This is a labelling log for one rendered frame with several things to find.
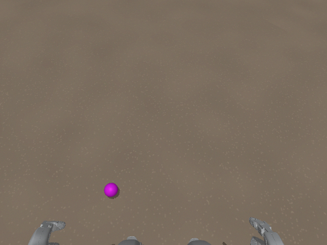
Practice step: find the ball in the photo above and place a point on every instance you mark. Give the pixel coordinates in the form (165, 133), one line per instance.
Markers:
(111, 189)

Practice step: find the left robot hand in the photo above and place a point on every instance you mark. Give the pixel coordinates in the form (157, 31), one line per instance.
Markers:
(42, 234)

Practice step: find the right robot hand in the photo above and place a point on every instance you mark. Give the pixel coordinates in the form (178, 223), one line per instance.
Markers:
(270, 237)

